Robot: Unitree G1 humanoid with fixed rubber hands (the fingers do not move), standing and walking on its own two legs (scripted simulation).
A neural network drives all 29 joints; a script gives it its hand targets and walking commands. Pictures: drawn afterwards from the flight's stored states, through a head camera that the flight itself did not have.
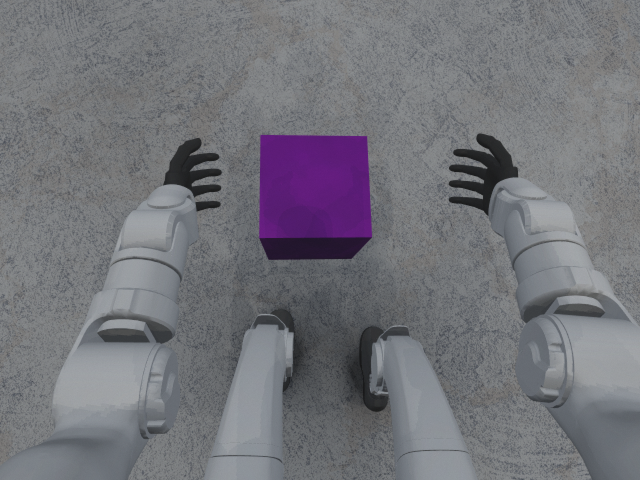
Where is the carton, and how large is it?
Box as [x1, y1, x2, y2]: [259, 135, 371, 259]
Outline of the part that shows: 260,135 259,238 268,258 351,258 371,237 366,136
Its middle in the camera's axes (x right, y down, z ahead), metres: -0.02 -0.08 +0.93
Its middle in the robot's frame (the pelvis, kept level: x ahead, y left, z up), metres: +0.55 +0.02 -0.52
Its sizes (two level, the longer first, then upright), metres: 0.225 0.220 0.287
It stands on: the floor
